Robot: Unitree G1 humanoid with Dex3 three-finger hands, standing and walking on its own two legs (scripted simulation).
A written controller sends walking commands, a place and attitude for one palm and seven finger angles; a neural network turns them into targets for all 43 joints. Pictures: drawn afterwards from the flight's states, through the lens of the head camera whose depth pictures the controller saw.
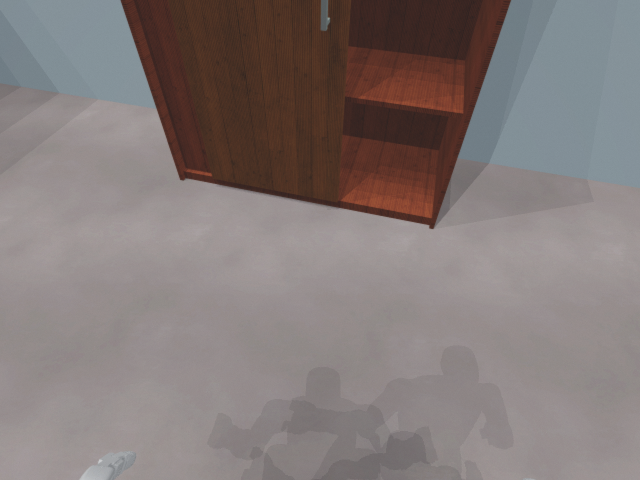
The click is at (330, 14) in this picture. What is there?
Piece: wardrobe's sliding door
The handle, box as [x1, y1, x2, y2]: [321, 0, 329, 30]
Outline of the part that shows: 321,0 321,30 325,30 329,22 329,18 327,17 327,0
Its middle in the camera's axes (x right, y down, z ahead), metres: +0.01 -0.72 +1.09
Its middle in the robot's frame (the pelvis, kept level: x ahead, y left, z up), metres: +1.32 +0.05 +0.14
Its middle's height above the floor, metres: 0.91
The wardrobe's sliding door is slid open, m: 0.42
